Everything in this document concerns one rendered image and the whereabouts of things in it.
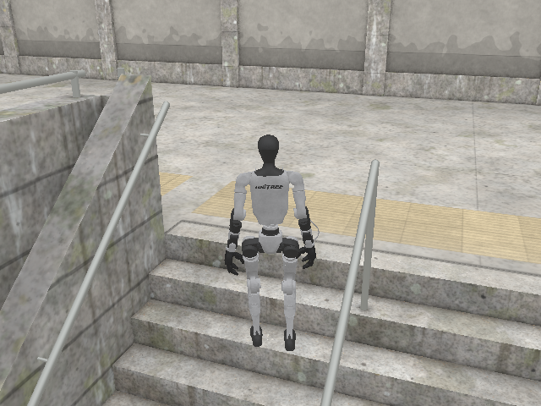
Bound stairs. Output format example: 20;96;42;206
102;233;541;406

